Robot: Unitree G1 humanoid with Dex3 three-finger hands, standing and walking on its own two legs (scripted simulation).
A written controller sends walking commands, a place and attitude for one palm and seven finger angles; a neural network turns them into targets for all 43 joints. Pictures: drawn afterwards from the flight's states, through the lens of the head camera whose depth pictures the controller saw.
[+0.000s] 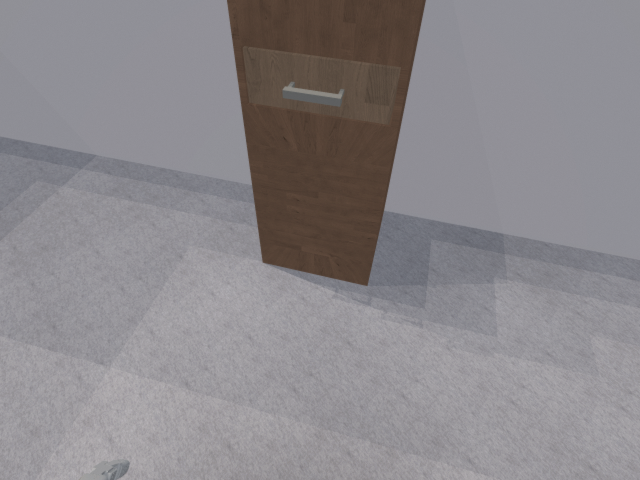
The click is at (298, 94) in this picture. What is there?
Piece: drawer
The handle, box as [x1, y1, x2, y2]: [282, 82, 344, 106]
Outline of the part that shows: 282,90 283,97 339,106 341,103 341,97 344,89 340,89 337,94 294,88 294,82 290,82 288,86 285,86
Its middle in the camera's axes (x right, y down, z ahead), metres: -0.02 -0.36 +0.96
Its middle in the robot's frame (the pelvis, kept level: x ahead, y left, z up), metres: +0.97 +0.06 +0.01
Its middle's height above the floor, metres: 0.78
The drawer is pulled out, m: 0.00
